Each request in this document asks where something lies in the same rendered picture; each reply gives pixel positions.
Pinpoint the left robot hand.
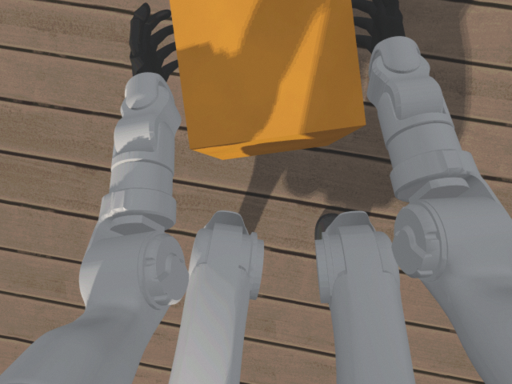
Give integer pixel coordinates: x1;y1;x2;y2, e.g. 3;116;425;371
129;2;178;82

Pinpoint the robot left upper arm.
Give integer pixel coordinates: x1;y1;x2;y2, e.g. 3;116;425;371
0;230;189;384

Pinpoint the robot shin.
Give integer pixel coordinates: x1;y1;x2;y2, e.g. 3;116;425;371
188;210;249;279
325;210;400;288

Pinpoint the robot right shin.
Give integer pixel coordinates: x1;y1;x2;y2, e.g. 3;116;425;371
325;210;400;288

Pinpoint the carton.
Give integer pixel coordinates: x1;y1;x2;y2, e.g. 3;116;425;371
170;0;366;160

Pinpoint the robot right forearm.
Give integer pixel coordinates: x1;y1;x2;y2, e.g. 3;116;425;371
366;36;512;221

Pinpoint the robot right upper arm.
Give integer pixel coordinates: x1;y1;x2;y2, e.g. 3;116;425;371
391;196;512;384

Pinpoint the right robot hand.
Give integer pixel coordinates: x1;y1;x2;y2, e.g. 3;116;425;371
351;0;405;54

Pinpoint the robot left shin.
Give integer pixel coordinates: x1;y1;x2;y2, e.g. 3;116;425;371
188;210;249;279

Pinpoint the robot left forearm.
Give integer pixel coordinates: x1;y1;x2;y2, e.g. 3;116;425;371
79;72;182;294

